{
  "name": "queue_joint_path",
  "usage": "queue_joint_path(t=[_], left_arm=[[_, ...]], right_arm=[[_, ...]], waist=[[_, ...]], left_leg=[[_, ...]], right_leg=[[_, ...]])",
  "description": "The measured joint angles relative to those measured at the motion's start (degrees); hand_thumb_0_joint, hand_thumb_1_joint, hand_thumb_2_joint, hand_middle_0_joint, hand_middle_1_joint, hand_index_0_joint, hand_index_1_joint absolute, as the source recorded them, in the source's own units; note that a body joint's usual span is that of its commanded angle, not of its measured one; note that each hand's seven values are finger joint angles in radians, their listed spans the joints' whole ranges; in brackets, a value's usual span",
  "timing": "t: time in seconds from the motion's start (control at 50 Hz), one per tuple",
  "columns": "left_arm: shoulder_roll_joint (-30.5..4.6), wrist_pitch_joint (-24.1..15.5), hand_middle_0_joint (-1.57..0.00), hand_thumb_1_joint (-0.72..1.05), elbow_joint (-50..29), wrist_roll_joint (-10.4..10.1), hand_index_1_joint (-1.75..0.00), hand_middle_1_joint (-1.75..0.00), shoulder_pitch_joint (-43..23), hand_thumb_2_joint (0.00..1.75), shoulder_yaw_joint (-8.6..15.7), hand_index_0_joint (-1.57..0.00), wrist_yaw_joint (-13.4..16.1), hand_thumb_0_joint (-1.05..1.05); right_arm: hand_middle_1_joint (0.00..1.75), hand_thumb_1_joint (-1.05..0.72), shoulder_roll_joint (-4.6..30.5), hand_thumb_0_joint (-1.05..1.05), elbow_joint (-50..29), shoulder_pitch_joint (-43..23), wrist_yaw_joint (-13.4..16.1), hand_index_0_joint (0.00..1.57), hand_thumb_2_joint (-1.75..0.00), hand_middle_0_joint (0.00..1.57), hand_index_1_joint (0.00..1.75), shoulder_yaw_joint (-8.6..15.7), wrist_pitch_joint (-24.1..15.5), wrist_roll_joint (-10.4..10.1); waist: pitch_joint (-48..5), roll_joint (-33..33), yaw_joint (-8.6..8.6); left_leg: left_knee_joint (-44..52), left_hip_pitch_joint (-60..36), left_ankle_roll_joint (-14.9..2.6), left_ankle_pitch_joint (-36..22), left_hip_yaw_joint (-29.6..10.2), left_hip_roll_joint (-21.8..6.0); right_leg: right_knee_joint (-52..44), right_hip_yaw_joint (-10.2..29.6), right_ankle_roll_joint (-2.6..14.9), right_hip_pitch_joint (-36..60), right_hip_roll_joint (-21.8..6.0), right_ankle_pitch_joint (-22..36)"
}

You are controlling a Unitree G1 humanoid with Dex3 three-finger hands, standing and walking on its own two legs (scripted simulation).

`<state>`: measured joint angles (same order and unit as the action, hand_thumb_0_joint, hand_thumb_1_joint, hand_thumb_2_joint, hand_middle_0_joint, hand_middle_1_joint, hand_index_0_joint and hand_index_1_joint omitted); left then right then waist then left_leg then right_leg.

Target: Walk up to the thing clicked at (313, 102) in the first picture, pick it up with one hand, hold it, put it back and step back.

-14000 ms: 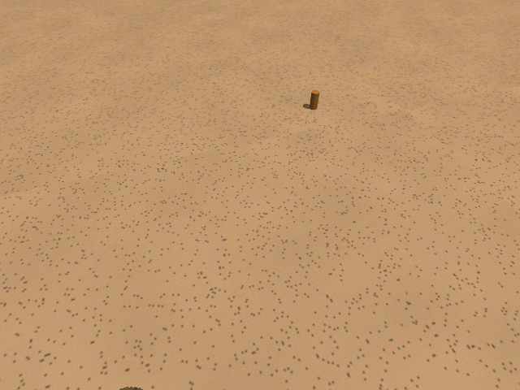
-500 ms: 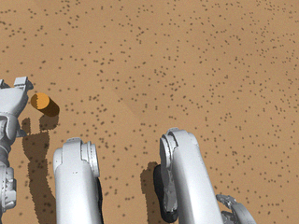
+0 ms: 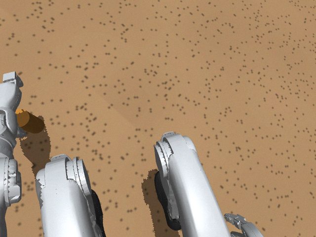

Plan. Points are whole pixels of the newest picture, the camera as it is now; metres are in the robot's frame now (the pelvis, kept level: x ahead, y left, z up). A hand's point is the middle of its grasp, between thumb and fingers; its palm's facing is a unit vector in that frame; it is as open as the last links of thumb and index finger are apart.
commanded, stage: close in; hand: left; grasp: from above
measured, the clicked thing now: (28, 122) +0.45 +0.30 -0.28
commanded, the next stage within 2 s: rest palm in 0.08 s
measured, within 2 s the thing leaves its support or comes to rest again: neither
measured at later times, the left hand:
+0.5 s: hand (22, 124) +0.44 +0.29 -0.23, palm faces -0.42 -0.09 -0.90, open 14.2 cm
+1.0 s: hand (24, 124) +0.44 +0.29 -0.24, palm faces -0.45 -0.14 -0.88, open 14.2 cm
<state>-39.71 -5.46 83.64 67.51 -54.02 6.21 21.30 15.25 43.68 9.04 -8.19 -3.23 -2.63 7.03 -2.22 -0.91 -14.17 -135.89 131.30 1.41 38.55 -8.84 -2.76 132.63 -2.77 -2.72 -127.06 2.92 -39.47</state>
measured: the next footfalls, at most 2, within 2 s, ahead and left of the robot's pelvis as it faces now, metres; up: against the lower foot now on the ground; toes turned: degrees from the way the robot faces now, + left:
none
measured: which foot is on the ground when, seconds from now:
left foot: down 0.00-1.00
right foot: down 0.00-1.00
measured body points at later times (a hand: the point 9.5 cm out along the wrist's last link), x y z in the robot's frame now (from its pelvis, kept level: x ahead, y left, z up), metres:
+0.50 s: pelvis +0.00 +0.00 -0.03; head +0.24 +0.09 +0.34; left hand +0.45 +0.29 -0.17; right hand +0.08 -0.27 -0.12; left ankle +0.08 +0.14 -0.30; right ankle +0.10 -0.12 -0.30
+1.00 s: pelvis +0.00 +0.00 -0.04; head +0.26 +0.08 +0.33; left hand +0.46 +0.30 -0.19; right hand +0.04 -0.26 -0.13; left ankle +0.08 +0.14 -0.30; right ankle +0.10 -0.12 -0.30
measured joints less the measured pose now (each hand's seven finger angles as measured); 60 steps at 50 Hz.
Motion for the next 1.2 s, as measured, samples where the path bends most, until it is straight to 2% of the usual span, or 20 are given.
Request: queue_joint_path(t=[0.08,0.14,0.2,0.26,0.36,0.42,0.5,0.58,0.68,0.78,0.84,0.94,1.02,1.2], left_arm=[[-0.7,-3.9,-0.09,-0.53,-2.0,-1.2,-1.04,-1.04,3.6,0.99,-0.1,-0.09,-2.7,0.00],[-1.4,-7.8,-0.09,-0.52,-3.3,0.1,-1.04,-1.05,5.6,0.98,-0.5,-0.10,-2.4,0.00],[-1.9,-11.1,-0.09,-0.52,-4.0,2.0,-1.03,-1.05,6.3,0.97,-0.8,-0.10,0.5,0.00],[-2.2,-12.1,-0.09,-0.52,-2.2,4.5,-1.02,-1.04,5.5,0.97,-1.2,-0.09,4.2,0.00],[-2.6,-10.4,-0.08,-0.53,4.1,7.4,-1.01,-1.01,2.1,0.99,-1.4,-0.08,9.2,0.00],[-2.9,-8.7,-0.08,-0.53,7.0,8.2,-1.00,-0.99,0.5,1.01,-0.6,-0.08,11.1,0.00],[-3.8,-6.7,-0.08,-0.53,8.6,8.1,-0.99,-0.98,-0.8,1.01,0.8,-0.07,12.1,0.00],[-4.6,-5.2,-0.08,-0.53,8.7,6.6,-0.99,-0.98,-1.1,1.01,1.9,-0.07,11.8,0.00],[-5.4,-4.7,-0.08,-0.53,7.5,4.2,-0.99,-0.98,-0.3,1.00,2.9,-0.07,9.9,0.00],[-6.2,-6.0,-0.08,-0.53,6.2,3.1,-0.99,-0.98,1.2,1.00,3.8,-0.07,8.5,0.00],[-7.0,-7.3,-0.08,-0.54,6.3,3.2,-0.99,-0.98,1.8,1.01,5.1,-0.07,8.3,0.00],[-7.8,-9.0,-0.08,-0.54,7.0,3.6,-0.98,-0.97,1.5,1.01,3.5,-0.07,8.8,0.00],[-8.3,-10.0,-0.09,-0.53,8.4,5.2,-0.98,-0.97,1.3,1.02,4.1,-0.07,10.4,0.00],[-9.3,-8.9,-0.11,-0.48,12.7,7.1,-0.99,-0.98,-0.8,1.03,2.7,-0.10,13.6,0.00]], right_arm=[[0.30,-0.91,0.0,0.01,-0.1,0.5,-0.3,0.20,-0.90,0.21,0.30,-0.3,0.1,0.0],[0.30,-0.91,0.2,0.01,-0.1,0.4,-0.4,0.21,-0.90,0.21,0.30,-0.5,0.0,0.3],[0.30,-0.91,0.5,0.01,0.2,-0.2,-0.3,0.21,-0.90,0.21,0.30,-0.3,-0.3,1.0],[0.30,-0.91,0.8,0.01,0.6,-1.6,-0.1,0.21,-0.90,0.21,0.30,-0.1,-0.7,1.9],[0.30,-0.90,1.0,0.01,0.6,-4.2,0.1,0.20,-0.90,0.21,0.30,-0.6,-2.1,3.3],[0.30,-0.90,0.9,0.01,0.3,-5.2,-0.3,0.20,-0.90,0.21,0.30,-1.2,-3.0,4.0],[0.30,-0.90,0.8,0.00,0.1,-5.6,-1.0,0.20,-0.90,0.20,0.30,-2.3,-4.0,5.0],[0.30,-0.90,0.7,0.00,0.3,-4.9,-2.0,0.20,-0.90,0.20,0.30,-3.2,-4.6,5.6],[0.30,-0.90,0.5,0.00,0.6,-3.4,-3.0,0.20,-0.90,0.21,0.30,-4.1,-4.8,5.9],[0.30,-0.90,0.3,0.01,0.7,-2.1,-3.7,0.20,-0.90,0.21,0.30,-4.7,-4.9,6.0],[0.30,-0.90,0.5,0.01,0.7,-1.8,-3.9,0.21,-0.90,0.21,0.30,-4.9,-4.9,6.1],[0.30,-0.90,1.2,0.01,0.7,-1.7,-4.2,0.20,-0.90,0.21,0.30,-5.1,-5.0,6.3],[0.30,-0.89,1.8,0.01,0.6,-2.3,-4.3,0.20,-0.90,0.21,0.30,-5.1,-5.4,6.7],[0.30,-0.89,2.4,0.00,0.2,-3.7,-4.6,0.20,-0.90,0.20,0.30,-5.7,-6.7,7.7]], waist=[[1.2,0.6,1.47],[1.7,1.7,2.53],[1.7,2.9,3.15],[1.5,3.9,2.99],[1.2,4.8,1.27],[1.4,5.0,-0.06],[2.1,5.1,-1.53],[3.2,4.7,-2.32],[4.5,4.1,-2.48],[5.7,3.9,-2.27],[6.0,4.0,-2.28],[6.1,4.5,-2.05],[5.9,5.0,-2.28],[5.2,5.9,-3.23]], left_leg=[[-0.1,-0.5,0.11,-0.2,-0.2,0.3],[-0.7,-0.1,0.53,-0.5,-0.7,0.7],[-1.8,0.6,0.89,-0.8,-1.0,1.1],[-3.0,1.5,0.91,-0.9,-1.2,1.4],[-4.3,2.9,0.68,-1.1,-1.5,1.6],[-5.0,3.5,0.62,-1.0,-1.8,1.6],[-5.9,4.0,0.64,-0.6,-2.2,1.5],[-6.7,4.2,0.70,0.0,-2.7,1.3],[-7.4,4.3,0.75,0.8,-3.1,0.9],[-7.6,3.8,0.97,1.3,-3.4,0.8],[-7.8,3.6,1.06,1.4,-3.8,0.8],[-8.1,3.6,1.15,1.3,-4.2,0.9],[-8.5,3.4,1.11,1.3,-4.6,0.9],[-9.2,3.7,0.73,1.0,-4.9,1.1]], right_leg=[[0.1,-0.2,0.13,0.6,-0.2,0.1],[0.7,-0.5,0.25,0.5,-0.4,0.1],[1.7,-0.7,0.30,0.1,-0.6,0.1],[2.7,-0.8,0.29,-0.4,-0.6,0.1],[3.7,-1.0,0.12,-1.5,-0.6,0.1],[4.2,-1.1,-0.02,-1.9,-0.5,0.1],[4.7,-1.4,-0.24,-2.4,-0.2,0.0],[5.3,-1.6,-0.42,-2.7,0.2,-0.2],[5.6,-1.9,-0.65,-3.1,0.6,-0.4],[5.7,-2.1,-0.58,-2.8,0.8,-0.7],[5.7,-2.4,-0.56,-2.6,0.8,-0.6],[5.8,-2.8,-0.54,-2.3,0.8,-0.5],[5.7,-3.1,-0.62,-1.9,1.0,-0.3],[5.9,-3.3,-0.63,-1.6,1.1,-0.1]])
